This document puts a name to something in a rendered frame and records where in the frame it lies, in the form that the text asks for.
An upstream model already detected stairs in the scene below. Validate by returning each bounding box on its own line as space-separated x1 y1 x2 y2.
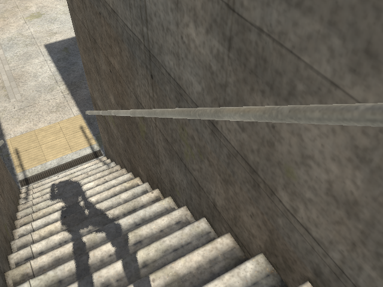
4 156 313 287

